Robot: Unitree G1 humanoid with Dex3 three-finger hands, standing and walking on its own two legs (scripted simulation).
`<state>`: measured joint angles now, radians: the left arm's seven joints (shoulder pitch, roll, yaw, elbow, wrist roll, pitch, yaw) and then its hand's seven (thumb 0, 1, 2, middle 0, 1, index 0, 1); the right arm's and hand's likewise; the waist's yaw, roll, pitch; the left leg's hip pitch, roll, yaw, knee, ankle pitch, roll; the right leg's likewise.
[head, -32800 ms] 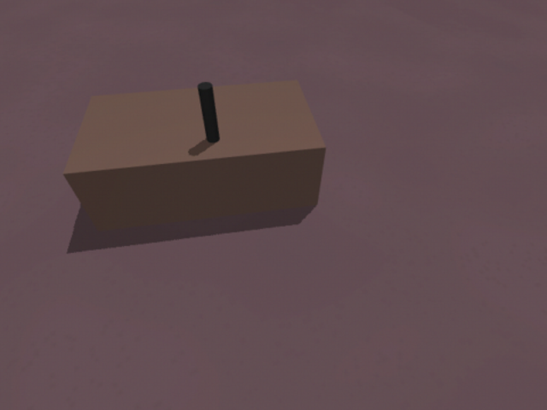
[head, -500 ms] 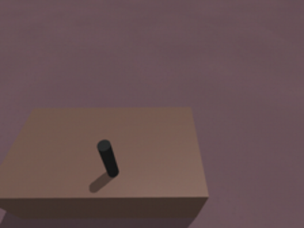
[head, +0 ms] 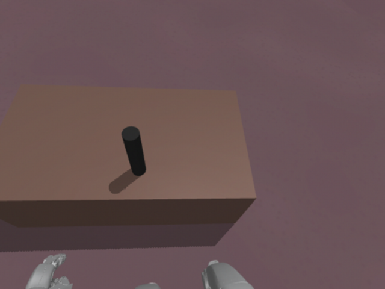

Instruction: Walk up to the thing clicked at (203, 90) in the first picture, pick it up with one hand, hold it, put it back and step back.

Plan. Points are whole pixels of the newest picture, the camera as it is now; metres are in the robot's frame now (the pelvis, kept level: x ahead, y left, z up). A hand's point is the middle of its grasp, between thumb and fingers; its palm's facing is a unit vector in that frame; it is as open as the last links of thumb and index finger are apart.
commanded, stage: step back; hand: left
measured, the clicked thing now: (135, 153) +0.55 +0.19 -0.28
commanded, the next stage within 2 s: none
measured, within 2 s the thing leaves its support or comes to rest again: neither
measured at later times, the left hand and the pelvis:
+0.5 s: hand out of the picture +0.01 +0.24 -0.13, palm faces -0.07 -0.91 -0.41, open 7.4 cm; pelvis -0.11 -0.02 +0.00, yaw -4 degrees
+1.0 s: hand out of the picture -0.17 +0.25 -0.16, palm faces -0.09 -0.92 -0.39, open 7.4 cm; pelvis -0.26 -0.02 -0.01, yaw -5 degrees
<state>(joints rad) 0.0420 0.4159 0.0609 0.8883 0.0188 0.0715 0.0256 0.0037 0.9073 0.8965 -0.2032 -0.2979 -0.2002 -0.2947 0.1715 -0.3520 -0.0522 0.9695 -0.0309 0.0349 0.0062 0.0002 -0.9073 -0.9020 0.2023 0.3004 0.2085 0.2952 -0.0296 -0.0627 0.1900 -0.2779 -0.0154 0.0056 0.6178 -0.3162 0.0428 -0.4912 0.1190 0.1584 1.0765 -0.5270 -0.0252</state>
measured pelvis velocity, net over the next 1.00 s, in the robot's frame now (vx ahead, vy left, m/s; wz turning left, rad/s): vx -0.26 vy -0.02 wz -0.09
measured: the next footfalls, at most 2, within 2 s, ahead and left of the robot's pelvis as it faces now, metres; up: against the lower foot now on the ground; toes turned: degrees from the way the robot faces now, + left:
right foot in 0.26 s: -0.04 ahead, -0.14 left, +0.00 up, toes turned -1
left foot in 0.62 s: -0.13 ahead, +0.10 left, +0.00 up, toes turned -3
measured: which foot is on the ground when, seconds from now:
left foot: down 0.00-0.30, up 0.32-0.60, down 0.62-1.00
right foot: up 0.00-0.24, down 0.26-0.64, up 0.66-1.00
